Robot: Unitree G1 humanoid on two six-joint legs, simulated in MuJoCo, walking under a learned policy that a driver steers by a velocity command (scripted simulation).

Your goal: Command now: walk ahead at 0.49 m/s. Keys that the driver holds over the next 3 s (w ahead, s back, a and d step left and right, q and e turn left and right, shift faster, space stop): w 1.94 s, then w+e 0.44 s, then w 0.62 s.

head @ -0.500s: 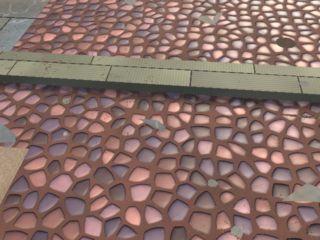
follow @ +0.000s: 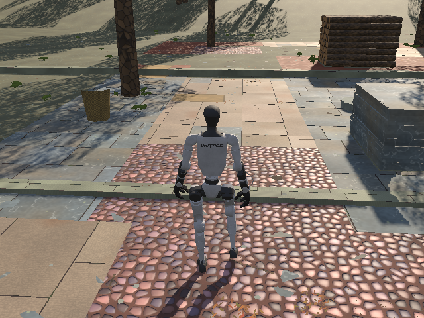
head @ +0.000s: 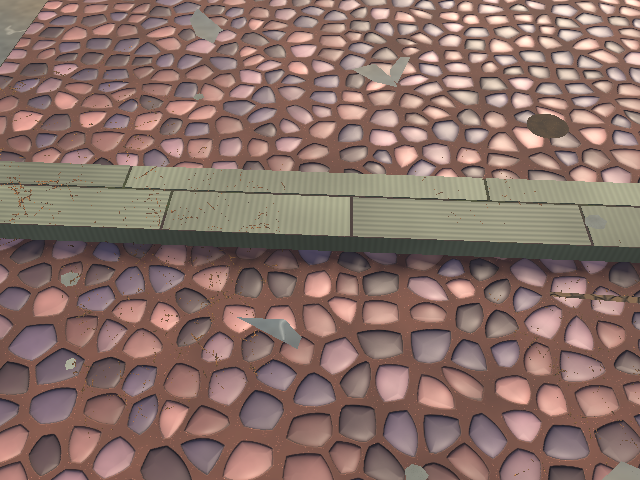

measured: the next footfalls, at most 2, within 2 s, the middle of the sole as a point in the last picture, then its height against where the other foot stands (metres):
right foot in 0.30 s outside the picture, level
left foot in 0.86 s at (290, 420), level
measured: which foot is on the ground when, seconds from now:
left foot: down 0.00-0.32, up 0.34-0.84, down 0.86-1.00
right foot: up 0.00-0.28, down 0.30-0.88, up 0.90-1.00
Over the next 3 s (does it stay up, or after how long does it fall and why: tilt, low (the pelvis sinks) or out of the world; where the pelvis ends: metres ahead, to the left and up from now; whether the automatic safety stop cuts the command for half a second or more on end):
stays up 1.63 -0.13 0.05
